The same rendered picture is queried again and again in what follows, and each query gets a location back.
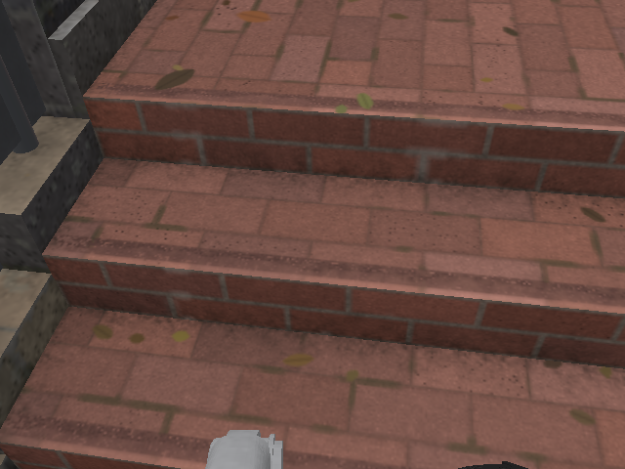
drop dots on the robot left shin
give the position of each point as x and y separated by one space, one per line
214 441

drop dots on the left robot thigh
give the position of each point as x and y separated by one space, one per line
245 449

